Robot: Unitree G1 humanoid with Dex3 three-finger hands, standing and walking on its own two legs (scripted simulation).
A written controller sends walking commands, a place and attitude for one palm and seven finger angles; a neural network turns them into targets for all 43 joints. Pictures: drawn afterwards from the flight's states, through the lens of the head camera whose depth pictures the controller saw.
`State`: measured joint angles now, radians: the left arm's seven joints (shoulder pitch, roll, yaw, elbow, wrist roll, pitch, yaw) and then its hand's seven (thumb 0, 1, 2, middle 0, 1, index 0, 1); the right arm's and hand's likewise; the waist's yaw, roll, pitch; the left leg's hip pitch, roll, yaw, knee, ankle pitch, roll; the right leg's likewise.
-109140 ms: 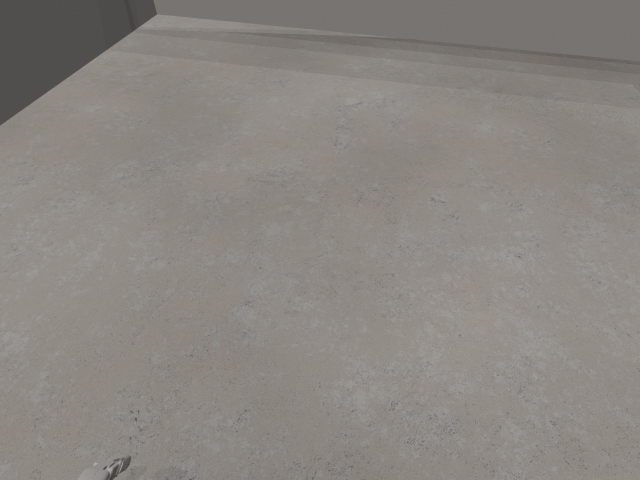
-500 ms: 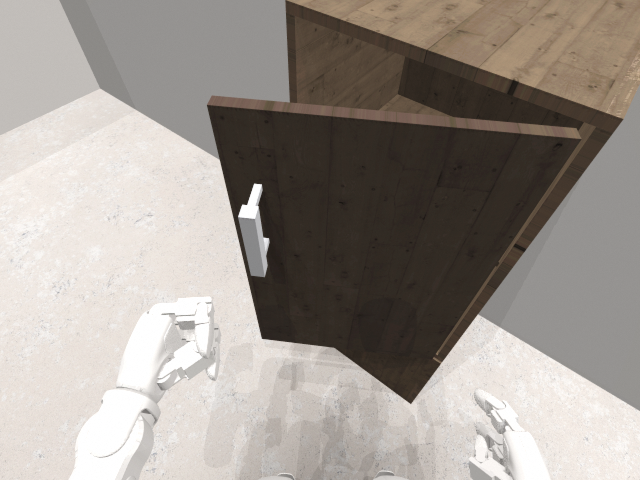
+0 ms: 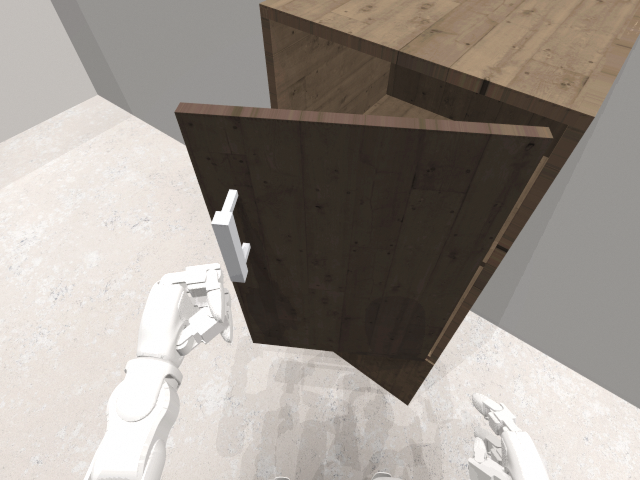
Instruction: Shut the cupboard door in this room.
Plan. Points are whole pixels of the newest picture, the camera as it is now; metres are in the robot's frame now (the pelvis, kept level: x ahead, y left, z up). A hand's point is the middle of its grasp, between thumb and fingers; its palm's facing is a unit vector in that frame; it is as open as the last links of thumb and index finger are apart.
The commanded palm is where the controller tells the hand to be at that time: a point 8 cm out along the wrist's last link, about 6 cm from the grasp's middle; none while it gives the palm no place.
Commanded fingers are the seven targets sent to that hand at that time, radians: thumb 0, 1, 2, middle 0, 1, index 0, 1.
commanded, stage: bring the fist close to the handle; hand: left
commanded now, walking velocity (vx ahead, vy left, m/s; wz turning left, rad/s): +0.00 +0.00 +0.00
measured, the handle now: (235, 237) +0.40 +0.13 +0.07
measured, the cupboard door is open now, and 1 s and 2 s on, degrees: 31 29 14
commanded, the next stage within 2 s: push the door shut along its arc in 0.52 s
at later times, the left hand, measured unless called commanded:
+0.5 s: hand (244, 316) +0.29 +0.11 +0.06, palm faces -0.07 -1.00 -0.04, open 3.1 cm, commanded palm +0.28 +0.16 +0.07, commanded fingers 0.00 0.90 0.90 -1.30 -1.50 -1.30 -1.50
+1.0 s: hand (246, 281) +0.34 +0.11 +0.07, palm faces -0.17 -0.98 -0.05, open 3.1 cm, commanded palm +0.33 +0.16 +0.07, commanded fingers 0.00 0.90 0.90 -1.30 -1.50 -1.30 -1.50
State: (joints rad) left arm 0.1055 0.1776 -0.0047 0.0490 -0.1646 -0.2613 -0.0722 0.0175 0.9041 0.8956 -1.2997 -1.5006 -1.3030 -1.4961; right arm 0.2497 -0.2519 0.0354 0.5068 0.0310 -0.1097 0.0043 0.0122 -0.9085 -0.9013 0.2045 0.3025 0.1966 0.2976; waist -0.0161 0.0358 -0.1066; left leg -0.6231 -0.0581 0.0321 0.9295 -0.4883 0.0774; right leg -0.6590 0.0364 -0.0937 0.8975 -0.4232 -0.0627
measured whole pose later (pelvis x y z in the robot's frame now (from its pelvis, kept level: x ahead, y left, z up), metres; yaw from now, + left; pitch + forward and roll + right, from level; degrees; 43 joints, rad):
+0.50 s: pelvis +0.00 -0.01 +0.01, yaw +0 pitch +10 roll +0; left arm 0.07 0.18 -0.02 0.15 -0.17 -0.28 -0.07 0.02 0.90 0.90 -1.30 -1.50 -1.30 -1.50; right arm 0.25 -0.26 0.03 0.52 0.03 -0.07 0.00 0.01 -0.91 -0.90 0.20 0.30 0.20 0.30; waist -0.02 0.03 -0.08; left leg -0.59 -0.05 0.03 0.89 -0.47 0.06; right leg -0.63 0.05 -0.09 0.87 -0.41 -0.08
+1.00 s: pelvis +0.00 +0.00 +0.01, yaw +0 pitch +10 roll +0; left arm -0.18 0.20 0.01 0.37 -0.17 -0.30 -0.15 0.02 0.90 0.90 -1.32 -1.50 -1.30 -1.50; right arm 0.26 -0.26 0.03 0.56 0.04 -0.05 0.01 0.01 -0.91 -0.90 0.20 0.30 0.20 0.30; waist -0.03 0.03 -0.09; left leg -0.60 -0.06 0.04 0.88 -0.46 0.07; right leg -0.65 0.04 -0.08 0.86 -0.40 -0.07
